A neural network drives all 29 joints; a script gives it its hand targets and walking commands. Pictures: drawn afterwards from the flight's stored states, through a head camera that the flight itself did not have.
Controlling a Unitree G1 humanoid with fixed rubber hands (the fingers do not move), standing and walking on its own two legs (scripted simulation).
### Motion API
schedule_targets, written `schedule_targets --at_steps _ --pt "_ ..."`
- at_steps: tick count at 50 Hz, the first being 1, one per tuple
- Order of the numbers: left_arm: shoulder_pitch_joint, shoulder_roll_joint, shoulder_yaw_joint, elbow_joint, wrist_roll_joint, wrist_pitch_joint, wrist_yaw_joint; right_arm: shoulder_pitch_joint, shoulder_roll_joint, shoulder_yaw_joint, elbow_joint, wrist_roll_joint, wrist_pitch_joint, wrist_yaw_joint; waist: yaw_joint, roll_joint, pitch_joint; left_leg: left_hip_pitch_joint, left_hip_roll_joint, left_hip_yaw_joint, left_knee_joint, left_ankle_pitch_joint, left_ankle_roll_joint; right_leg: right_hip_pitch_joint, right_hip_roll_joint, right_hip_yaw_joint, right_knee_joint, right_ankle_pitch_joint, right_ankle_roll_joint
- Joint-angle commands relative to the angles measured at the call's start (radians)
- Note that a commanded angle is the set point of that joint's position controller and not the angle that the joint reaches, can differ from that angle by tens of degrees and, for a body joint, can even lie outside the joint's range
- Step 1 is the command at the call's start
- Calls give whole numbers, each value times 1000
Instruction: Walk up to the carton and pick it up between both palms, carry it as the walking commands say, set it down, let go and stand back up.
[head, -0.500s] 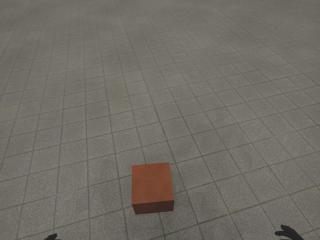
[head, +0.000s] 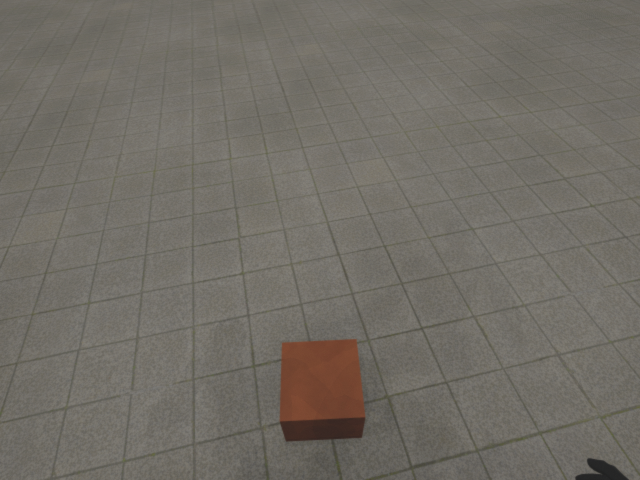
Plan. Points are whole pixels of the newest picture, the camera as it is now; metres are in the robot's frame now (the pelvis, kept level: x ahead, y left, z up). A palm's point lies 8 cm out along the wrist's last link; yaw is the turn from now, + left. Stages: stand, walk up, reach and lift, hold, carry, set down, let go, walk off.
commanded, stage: walk up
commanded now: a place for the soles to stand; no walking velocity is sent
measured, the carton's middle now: (321, 389) +0.50 +0.03 -0.69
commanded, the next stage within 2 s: reach and lift in 1.38 s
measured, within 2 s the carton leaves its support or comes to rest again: neither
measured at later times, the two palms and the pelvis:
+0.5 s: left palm out of the picture +0.16 +0.36 -0.11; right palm (552, 452) +0.18 -0.28 -0.11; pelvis +0.07 +0.04 -0.01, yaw +1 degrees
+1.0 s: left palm (79, 459) +0.19 +0.35 -0.10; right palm (555, 435) +0.20 -0.28 -0.09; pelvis +0.08 +0.03 +0.01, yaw +1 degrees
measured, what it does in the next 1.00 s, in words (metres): steps on the spot: left foot, then right foot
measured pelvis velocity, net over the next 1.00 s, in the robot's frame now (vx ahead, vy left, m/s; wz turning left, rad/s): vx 0.08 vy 0.03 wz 0.01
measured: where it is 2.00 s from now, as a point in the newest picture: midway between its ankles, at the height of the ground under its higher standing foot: outside the picture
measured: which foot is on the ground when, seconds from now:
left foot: up 0.00-0.06, down 0.08-1.00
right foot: down 0.00-0.10, up 0.12-0.30, down 0.32-1.00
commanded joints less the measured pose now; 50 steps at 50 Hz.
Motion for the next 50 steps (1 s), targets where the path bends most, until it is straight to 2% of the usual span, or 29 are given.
schedule_targets --at_steps 1,2,3,4,5,6,7,8,9,10,11,13,15,16,17,18,19,20,21,23,24,26,29,36,50 --pt "-81 217 33 -90 7 -9 -11 -41 -112 -34 -78 9 -19 5 -4 -165 32 16 15 20 -114 20 -6 -114 -229 137 -124 -96 -173" --pt "-97 214 26 -100 4 0 -17 6 -103 -36 -66 13 -20 -2 -27 -180 14 127 -15 63 -182 105 -5 -187 -199 99 -73 -100 -152" --pt "-91 189 12 -107 2 9 -19 53 -110 -41 -53 10 -22 -13 -44 -161 -2 233 -47 73 -220 145 0 -257 -161 69 -2 -115 -122" --pt "-73 153 -6 -117 0 17 -18 112 -134 -49 -39 5 -27 -28 -64 -115 -33 355 -55 62 -243 139 11 -328 -127 36 97 -142 -89" --pt "-44 99 -25 -126 -2 24 -16 174 -189 -60 -29 -2 -35 -45 -85 60 -38 380 97 -141 -404 47 43 -378 -54 -38 318 -218 -39" --pt "-21 81 -30 -136 -7 37 -6 166 -307 -75 -56 -1 -43 -54 -82 234 -55 335 283 -513 -540 -118 176 -477 56 -27 499 -389 -6" --pt "19 172 -5 -113 -16 53 2 134 -303 -79 -81 10 -44 -57 -71 102 -72 269 294 -523 -529 -192 233 -409 18 126 599 -372 -14" --pt "46 184 -1 -98 -27 56 -1 90 -273 -69 -98 12 -43 -66 -42 72 -31 219 273 -459 -506 -176 237 -418 -2 134 630 -316 -15" --pt "74 179 3 -85 -29 54 -3 55 -243 -60 -109 15 -44 -71 -16 78 -12 189 243 -381 -478 -122 221 -402 -24 139 613 -279 -17" --pt "80 171 3 -79 -26 50 -3 29 -214 -51 -119 14 -45 -75 -5 100 -10 172 211 -308 -457 -69 199 -376 -48 122 533 -256 -14" --pt "84 160 0 -63 -23 50 -7 12 -204 -44 -117 12 -44 -77 -6 128 -12 130 193 -248 -427 50 185 -316 -45 99 456 -252 -4" --pt "75 136 -2 -51 -23 57 -9 2 -195 -31 -116 12 -44 -78 -5 123 -36 66 198 -192 -372 252 177 -196 -18 61 358 -223 1" --pt "75 122 1 -44 -22 66 -7 -20 -191 -21 -123 21 -40 -82 14 104 -53 0 194 -171 -322 284 154 -81 9 38 241 -75 -11" --pt "75 129 6 -44 -17 67 -7 -26 -173 -11 -126 25 -38 -84 25 81 -52 -30 180 -158 -288 286 127 -33 7 59 179 -18 -23" --pt "64 147 9 -54 -10 65 -6 -17 -146 1 -124 29 -37 -88 31 32 -52 -50 156 -129 -246 284 90 -8 -39 129 101 48 -46" --pt "-13 197 9 -81 -6 57 -10 -8 -111 14 -121 41 -36 -91 -4 -99 -35 -13 61 -71 -202 151 36 -118 -159 286 -8 21 -91" --pt "-77 199 4 -92 -19 57 -17 -11 -112 10 -102 49 -31 -95 -30 -113 -25 109 -20 9 -156 34 14 -226 -198 296 -20 18 -146" --pt "-110 177 -7 -92 -24 58 -20 1 -116 6 -79 40 -33 -97 -47 -93 -32 163 -10 2 -194 58 14 -250 -182 263 7 35 -136" --pt "-112 158 -13 -86 -28 60 -19 4 -132 3 -68 33 -39 -96 -46 -79 -50 187 19 -31 -241 128 23 -235 -145 219 39 59 -105" --pt "-98 139 -18 -66 -36 63 -18 -16 -160 4 -50 26 -53 -96 -14 -50 -80 171 89 -97 -287 306 53 -139 -82 141 94 155 -51" --pt "-92 141 -16 -58 -36 65 -18 -22 -159 7 -43 29 -56 -98 -5 -57 -100 163 99 -98 -282 362 61 -90 -76 129 97 190 -45" --pt "-105 138 -15 -48 -39 67 -18 -39 -149 13 -31 32 -58 -102 -3 -41 -109 159 86 -77 -286 417 53 -48 -84 128 87 242 -51" --pt "-142 128 -18 -38 -40 71 -18 -67 -132 19 -15 33 -55 -102 -6 -22 -110 179 72 -60 -313 428 40 -34 -95 128 55 251 -53" --pt "-207 114 -23 -10 -38 73 -21 -113 -119 31 22 32 -52 -99 -11 -30 -103 225 78 -59 -393 425 25 -5 -96 123 -34 219 -32" --pt "-207 108 -17 21 -34 63 -24 -130 -109 41 63 27 -52 -94 -13 -39 -90 267 84 -46 -467 343 9 -10 -103 137 -130 160 -21"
